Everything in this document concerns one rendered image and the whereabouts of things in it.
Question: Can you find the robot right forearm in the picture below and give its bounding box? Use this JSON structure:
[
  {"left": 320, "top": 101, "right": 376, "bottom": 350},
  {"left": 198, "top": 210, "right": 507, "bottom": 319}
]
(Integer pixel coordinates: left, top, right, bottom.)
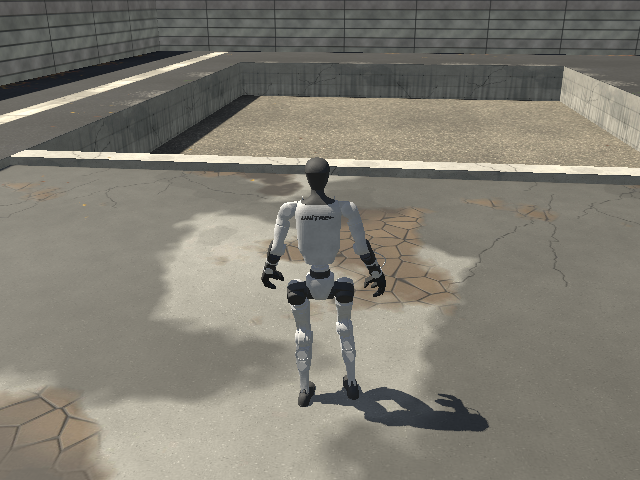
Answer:
[{"left": 360, "top": 239, "right": 382, "bottom": 279}]

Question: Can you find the robot left hand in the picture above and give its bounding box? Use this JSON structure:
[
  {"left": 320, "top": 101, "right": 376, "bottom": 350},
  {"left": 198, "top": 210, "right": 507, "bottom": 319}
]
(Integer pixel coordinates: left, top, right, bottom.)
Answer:
[{"left": 261, "top": 270, "right": 284, "bottom": 289}]

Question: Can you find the robot right upper arm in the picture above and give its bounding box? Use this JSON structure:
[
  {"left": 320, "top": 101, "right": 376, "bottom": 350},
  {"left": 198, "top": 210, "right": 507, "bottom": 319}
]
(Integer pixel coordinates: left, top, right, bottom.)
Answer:
[{"left": 339, "top": 201, "right": 370, "bottom": 256}]

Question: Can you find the robot left thigh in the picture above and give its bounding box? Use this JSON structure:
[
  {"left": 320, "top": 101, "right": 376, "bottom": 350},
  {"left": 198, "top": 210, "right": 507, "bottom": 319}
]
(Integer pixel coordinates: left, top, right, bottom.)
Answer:
[{"left": 287, "top": 279, "right": 313, "bottom": 347}]

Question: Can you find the robot left upper arm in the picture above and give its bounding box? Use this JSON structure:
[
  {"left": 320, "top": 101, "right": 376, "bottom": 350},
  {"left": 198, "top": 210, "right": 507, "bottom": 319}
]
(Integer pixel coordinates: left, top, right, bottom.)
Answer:
[{"left": 270, "top": 201, "right": 298, "bottom": 256}]

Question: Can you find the robot right hand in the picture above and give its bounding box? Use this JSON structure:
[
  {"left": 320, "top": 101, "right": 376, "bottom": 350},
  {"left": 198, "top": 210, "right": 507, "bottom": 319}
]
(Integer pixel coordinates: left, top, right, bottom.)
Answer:
[{"left": 364, "top": 272, "right": 386, "bottom": 297}]

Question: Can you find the robot left forearm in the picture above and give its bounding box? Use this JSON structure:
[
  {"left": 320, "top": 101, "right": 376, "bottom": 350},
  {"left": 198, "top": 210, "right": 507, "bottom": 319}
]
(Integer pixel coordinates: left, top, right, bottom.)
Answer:
[{"left": 263, "top": 240, "right": 281, "bottom": 274}]

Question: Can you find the robot head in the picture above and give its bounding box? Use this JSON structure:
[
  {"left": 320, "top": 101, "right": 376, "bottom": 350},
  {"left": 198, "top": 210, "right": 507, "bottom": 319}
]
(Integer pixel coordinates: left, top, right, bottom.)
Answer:
[{"left": 301, "top": 157, "right": 335, "bottom": 205}]

